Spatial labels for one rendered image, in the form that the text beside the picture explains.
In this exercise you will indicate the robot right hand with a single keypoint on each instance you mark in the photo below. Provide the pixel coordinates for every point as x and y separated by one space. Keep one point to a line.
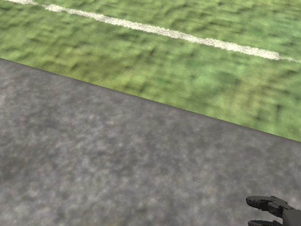
277 207

